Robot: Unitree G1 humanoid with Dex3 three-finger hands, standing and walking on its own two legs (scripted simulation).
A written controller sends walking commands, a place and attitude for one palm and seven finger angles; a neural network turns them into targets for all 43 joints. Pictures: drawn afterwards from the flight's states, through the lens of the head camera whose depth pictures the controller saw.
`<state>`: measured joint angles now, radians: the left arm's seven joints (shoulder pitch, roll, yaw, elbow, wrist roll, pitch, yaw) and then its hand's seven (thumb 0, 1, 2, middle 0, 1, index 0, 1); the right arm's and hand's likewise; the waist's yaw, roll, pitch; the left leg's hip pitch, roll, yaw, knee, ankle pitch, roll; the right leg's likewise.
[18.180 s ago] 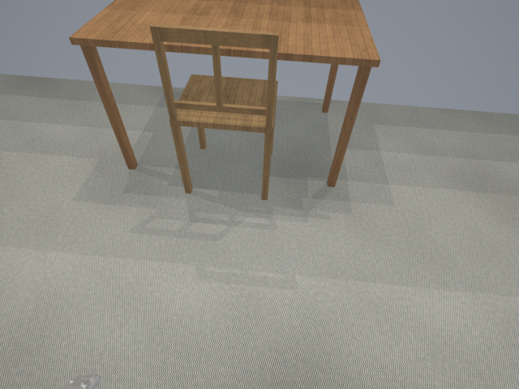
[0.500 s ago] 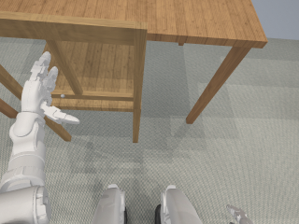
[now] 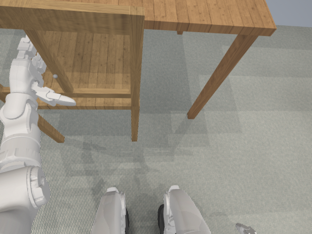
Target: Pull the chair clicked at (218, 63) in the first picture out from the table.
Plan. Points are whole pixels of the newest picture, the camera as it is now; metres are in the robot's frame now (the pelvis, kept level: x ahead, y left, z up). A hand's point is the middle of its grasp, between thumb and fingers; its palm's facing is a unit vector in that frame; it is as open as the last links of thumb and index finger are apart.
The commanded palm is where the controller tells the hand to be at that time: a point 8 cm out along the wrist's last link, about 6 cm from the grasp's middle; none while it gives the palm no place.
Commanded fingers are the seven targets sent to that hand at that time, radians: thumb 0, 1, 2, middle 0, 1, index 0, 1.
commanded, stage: push the fingers through the gap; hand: left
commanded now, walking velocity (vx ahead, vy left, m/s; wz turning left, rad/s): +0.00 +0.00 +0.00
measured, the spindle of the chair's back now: (54, 65) +0.53 +0.23 +0.02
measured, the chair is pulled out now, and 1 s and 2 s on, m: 0.00 0.00 0.00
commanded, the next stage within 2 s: hook a spindle and tug to test in 0.68 s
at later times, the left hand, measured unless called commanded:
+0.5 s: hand (55, 65) +0.52 +0.22 +0.03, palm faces +0.00 -1.00 -0.02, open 16.9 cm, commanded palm +0.50 +0.25 +0.04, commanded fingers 0.00 -0.50 0.30 -0.06 -0.08 -0.06 -0.08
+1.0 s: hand (53, 69) +0.51 +0.22 +0.04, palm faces +0.00 -1.00 -0.01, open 16.5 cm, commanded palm +0.49 +0.25 +0.04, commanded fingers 0.00 -0.50 0.30 -0.27 -0.74 -0.27 -0.74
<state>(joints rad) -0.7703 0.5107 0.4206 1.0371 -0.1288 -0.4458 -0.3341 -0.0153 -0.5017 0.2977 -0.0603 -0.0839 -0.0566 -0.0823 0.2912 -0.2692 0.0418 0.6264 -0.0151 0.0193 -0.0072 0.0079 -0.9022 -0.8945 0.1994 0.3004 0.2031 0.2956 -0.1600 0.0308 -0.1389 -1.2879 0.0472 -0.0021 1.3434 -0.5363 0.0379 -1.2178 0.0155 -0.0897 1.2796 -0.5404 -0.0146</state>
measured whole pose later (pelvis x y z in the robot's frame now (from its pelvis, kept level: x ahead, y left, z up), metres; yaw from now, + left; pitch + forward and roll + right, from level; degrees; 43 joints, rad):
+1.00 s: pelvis +0.01 +0.01 +0.00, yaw +0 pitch +28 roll -6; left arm -0.82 0.53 0.42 1.06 -0.11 -0.44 -0.32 -0.02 -0.50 0.30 -0.13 -0.29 -0.12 -0.29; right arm 0.30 -0.26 0.05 0.62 -0.02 0.07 0.01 0.01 -0.90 -0.89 0.20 0.30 0.20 0.30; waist -0.17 0.03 -0.14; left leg -1.29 0.05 -0.01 1.34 -0.54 0.05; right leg -1.21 0.02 -0.10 1.25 -0.54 0.00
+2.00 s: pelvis +0.01 +0.00 +0.01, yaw -1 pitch +28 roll -4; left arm -0.74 0.50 0.43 0.98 -0.14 -0.42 -0.29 0.01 0.72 0.81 -0.43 -1.45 -0.44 -1.45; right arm 0.30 -0.26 0.04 0.60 -0.01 0.07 0.01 0.01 -0.90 -0.89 0.20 0.30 0.20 0.30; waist -0.18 0.03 -0.14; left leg -1.26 0.06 0.00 1.31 -0.54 0.03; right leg -1.20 0.03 -0.08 1.24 -0.53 -0.02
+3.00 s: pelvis +0.03 +0.00 +0.12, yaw -1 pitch +13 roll -2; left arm -0.66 0.31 0.23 1.15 -0.09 -0.23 0.06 0.02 0.68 0.74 -0.32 -1.10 -0.49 -1.45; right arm 0.30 -0.25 -0.01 0.75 0.04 0.03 -0.11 0.01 -0.90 -0.89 0.20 0.30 0.20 0.30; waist -0.11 0.03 0.07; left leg -0.59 0.04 0.07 0.68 -0.31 0.03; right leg -0.54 0.03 -0.01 0.61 -0.28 0.00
